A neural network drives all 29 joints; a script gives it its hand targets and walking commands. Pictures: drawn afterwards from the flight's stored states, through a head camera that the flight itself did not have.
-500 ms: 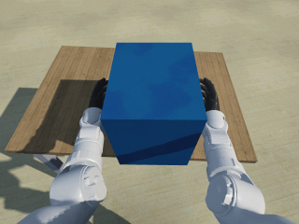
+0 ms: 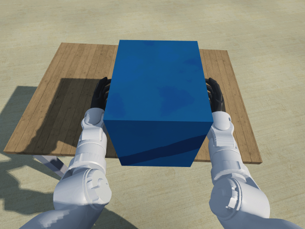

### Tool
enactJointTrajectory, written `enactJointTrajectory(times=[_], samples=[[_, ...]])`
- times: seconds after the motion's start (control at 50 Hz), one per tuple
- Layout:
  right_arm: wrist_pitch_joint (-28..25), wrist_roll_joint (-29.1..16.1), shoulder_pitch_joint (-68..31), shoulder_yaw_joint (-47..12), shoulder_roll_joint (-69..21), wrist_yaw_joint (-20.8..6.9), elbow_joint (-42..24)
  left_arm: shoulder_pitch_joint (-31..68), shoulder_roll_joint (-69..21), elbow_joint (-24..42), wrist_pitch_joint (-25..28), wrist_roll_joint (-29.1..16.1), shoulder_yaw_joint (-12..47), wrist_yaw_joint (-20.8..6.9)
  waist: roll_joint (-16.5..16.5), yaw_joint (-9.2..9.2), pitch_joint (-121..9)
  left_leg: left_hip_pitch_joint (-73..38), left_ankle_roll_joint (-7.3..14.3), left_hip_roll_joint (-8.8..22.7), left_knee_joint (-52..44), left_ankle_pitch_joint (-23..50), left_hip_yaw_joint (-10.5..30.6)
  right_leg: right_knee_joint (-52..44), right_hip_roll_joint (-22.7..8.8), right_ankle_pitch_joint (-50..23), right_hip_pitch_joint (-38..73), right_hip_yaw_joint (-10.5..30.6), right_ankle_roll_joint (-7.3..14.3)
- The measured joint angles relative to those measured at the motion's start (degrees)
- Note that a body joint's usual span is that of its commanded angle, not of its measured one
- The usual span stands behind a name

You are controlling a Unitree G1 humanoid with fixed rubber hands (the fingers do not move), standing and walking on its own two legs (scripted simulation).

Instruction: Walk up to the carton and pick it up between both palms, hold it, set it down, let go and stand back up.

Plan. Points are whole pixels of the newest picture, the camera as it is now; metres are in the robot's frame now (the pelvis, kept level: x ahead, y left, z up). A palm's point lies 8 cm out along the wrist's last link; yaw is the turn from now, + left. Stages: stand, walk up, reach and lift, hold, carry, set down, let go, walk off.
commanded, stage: set down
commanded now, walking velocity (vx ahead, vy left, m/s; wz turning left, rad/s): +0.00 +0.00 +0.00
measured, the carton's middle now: (157, 107) +0.44 +0.03 +0.01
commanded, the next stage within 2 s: none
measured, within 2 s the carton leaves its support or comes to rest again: neither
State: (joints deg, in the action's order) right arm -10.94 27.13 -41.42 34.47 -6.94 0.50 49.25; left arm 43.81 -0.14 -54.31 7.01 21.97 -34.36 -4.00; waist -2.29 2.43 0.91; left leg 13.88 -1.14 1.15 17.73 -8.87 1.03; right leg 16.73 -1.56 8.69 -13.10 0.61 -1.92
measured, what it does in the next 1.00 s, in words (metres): stands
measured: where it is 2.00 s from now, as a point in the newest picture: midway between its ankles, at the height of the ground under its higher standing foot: outside the picture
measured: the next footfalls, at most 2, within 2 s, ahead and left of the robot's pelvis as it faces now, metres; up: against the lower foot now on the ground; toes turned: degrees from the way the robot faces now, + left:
none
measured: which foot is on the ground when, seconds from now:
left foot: down 0.00-1.00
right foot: down 0.00-1.00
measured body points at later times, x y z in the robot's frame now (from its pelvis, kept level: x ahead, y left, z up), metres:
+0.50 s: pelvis -0.01 +0.00 -0.01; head +0.06 +0.03 +0.44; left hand +0.43 +0.20 +0.04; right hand +0.43 -0.13 +0.05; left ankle +0.00 +0.13 -0.75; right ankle -0.01 -0.14 -0.75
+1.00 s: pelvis -0.02 +0.00 -0.03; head +0.04 +0.01 +0.42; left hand +0.39 +0.25 +0.02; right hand +0.42 -0.18 +0.03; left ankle +0.00 +0.13 -0.75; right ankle -0.01 -0.14 -0.75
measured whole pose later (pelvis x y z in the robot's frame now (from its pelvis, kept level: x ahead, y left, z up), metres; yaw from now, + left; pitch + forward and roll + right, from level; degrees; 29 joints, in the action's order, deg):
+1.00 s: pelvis -0.02 +0.00 -0.03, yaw +0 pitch +17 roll -2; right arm -19.2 -27.4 -51.0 -12.4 16.0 2.4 79.0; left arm 50.5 18.1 -83.2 22.9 -20.4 6.2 -0.9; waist -0.2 2.4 -10.8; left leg 38.7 -2.0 2.4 34.8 -13.5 2.5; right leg 31.0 -0.1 12.1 -36.3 -0.5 -1.2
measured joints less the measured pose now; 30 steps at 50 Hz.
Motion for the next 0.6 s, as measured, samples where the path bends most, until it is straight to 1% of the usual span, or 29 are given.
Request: enactJointTrajectory(times=[0.12,0.26,0.3,0.34,0.4,0.44,0.5,0.54,0.6], samples=[[0.0,0.1,0.4,-0.2,-0.2,-0.1,-0.7,0.0,-0.2,0.2,0.6,0.1,-0.7,-0.5,0.1,0.02,0.2,0.0,0.0,0.0,-0.1,0.0,0.0,0.4,0.0,0.2,-0.3,0.0,0.0],[-0.7,0.0,0.0,0.3,-0.6,0.4,-0.2,1.3,0.7,-1.3,1.8,0.7,-1.4,-0.8,-0.2,0.25,0.8,0.1,0.1,0.1,0.0,0.0,-0.6,0.9,0.1,0.3,-0.8,0.6,0.0],[-0.8,-0.6,-0.3,0.1,-0.2,0.4,0.3,1.7,1.0,-1.9,2.0,0.6,-1.2,-0.5,-0.5,0.39,0.9,0.3,0.1,0.1,0.0,0.1,-0.8,1.0,0.1,0.2,-1.1,0.8,0.0],[-1.2,-2.3,-0.8,-1.4,0.9,0.7,2.1,2.1,1.7,-3.2,2.1,-0.1,-0.2,0.5,-0.7,0.38,0.8,0.7,0.1,0.2,0.2,0.1,-1.1,0.9,0.2,0.0,-1.5,1.0,0.0],[-1.2,-7.1,-2.2,-6.3,4.0,1.3,6.9,2.9,4.0,-6.5,2.2,-3.2,3.6,3.0,-1.0,0.14,-0.2,2.5,0.0,0.5,1.3,-0.3,-1.4,1.3,0.5,-0.3,-3.0,1.4,0.1],[-1.0,-11.9,-3.6,-10.6,6.0,2.2,10.9,3.4,5.8,-8.9,2.5,-7.3,7.6,5.2,-1.1,-0.19,-1.7,5.1,-0.1,0.8,2.9,-0.8,-1.4,2.0,0.8,-0.3,-5.3,1.4,0.2],[-0.9,-19.6,-5.9,-16.3,8.1,3.7,16.0,4.9,8.4,-13.7,4.6,-14.9,14.7,8.0,-0.8,-0.76,-5.2,10.7,-0.4,1.3,6.1,-1.8,-1.1,3.9,1.3,0.1,-10.3,1.2,0.4],[-0.8,-24.4,-7.3,-20.1,9.4,4.2,18.8,6.8,10.0,-18.3,6.5,-19.6,18.8,8.9,-0.5,-0.91,-7.8,14.5,-0.5,1.5,8.3,-2.6,-1.0,5.4,1.6,0.5,-13.8,1.1,0.5],[-0.9,-30.5,-9.8,-26.2,11.5,4.5,22.7,9.9,12.1,-25.2,9.3,-25.4,23.8,9.0,0.1,-1.0,-10.6,18.9,-0.6,1.7,11.3,-3.7,-0.7,8.0,1.8,1.5,-17.9,0.9,0.5]])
